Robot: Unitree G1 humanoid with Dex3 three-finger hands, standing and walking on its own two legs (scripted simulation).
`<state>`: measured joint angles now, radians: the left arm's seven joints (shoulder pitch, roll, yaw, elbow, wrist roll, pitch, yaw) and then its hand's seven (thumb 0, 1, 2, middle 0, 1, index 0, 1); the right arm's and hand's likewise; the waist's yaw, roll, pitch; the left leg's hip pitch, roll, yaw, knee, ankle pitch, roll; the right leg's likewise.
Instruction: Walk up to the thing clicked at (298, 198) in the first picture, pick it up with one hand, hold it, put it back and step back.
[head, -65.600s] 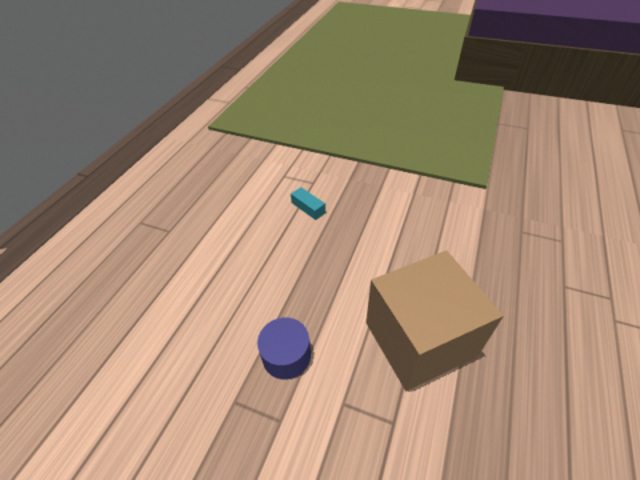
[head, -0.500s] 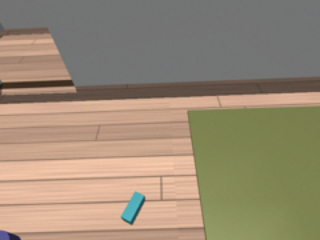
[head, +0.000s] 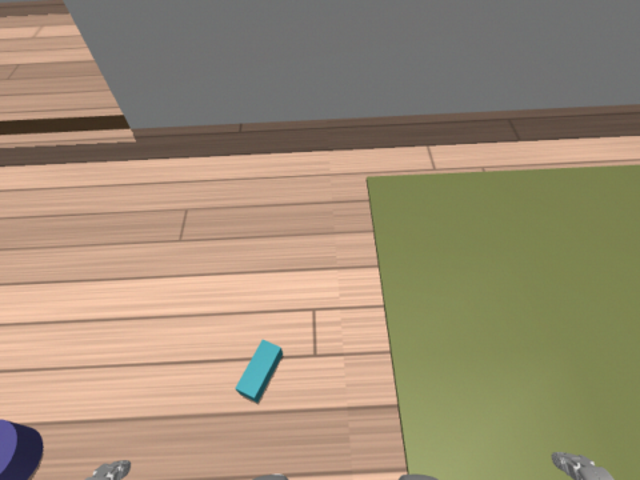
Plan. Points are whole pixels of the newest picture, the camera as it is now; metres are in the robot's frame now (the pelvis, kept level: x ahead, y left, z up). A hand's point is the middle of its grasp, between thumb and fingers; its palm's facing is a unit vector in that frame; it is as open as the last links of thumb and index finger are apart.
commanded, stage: step back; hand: left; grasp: from above
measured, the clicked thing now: (260, 370) +0.47 +0.24 -0.74
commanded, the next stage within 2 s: none
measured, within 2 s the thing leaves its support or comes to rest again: neither
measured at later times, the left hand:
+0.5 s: hand out of the picture +0.04 +0.30 -0.16, palm faces +0.00 -0.93 -0.37, open 7.4 cm
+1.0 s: hand out of the picture -0.08 +0.28 -0.13, palm faces -0.04 -0.90 -0.43, open 7.4 cm
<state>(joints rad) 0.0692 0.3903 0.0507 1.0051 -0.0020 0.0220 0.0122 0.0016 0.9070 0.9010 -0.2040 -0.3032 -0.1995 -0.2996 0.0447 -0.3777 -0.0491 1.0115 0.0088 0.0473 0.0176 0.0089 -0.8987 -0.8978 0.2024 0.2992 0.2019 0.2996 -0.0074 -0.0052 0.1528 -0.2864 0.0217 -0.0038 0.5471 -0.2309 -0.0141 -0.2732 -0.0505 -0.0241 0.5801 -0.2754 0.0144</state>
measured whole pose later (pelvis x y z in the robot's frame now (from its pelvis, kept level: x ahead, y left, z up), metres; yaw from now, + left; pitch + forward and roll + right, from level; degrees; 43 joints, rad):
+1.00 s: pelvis -0.20 +0.02 +0.00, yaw -2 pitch -1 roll +2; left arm 0.15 0.34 0.06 0.79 0.03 0.03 0.02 0.00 0.90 0.90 -0.21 -0.30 -0.20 -0.30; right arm 0.13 -0.41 -0.04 0.87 0.01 0.05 -0.03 0.01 -0.90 -0.90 0.20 0.30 0.20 0.30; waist 0.02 0.03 0.17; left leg -0.39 -0.11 -0.13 1.07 -0.53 -0.03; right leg -0.33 0.00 0.04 0.61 -0.26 -0.03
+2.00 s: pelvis -0.54 +0.00 -0.01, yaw -2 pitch -2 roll +0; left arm 0.13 0.40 0.07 0.83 0.01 0.06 0.02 0.00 0.91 0.90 -0.20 -0.30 -0.20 -0.30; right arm 0.15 -0.36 -0.03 0.87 -0.04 0.05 -0.01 0.01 -0.90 -0.90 0.21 0.30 0.20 0.30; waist 0.00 -0.01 0.16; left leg -0.33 0.01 -0.01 0.62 -0.25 0.01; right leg -0.42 0.07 0.09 1.11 -0.53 0.00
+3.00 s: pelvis -0.58 +0.01 -0.01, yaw +1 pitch -3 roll +1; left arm 0.16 0.37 0.03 1.00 0.00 -0.01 0.00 0.00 0.90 0.90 -0.21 -0.30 -0.20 -0.30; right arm 0.15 -0.37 -0.05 1.02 -0.03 -0.01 0.00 0.01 -0.90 -0.90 0.20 0.30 0.20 0.30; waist 0.03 -0.01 0.10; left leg -0.29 0.01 0.02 0.60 -0.26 -0.01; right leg -0.24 -0.05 -0.01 0.65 -0.37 0.01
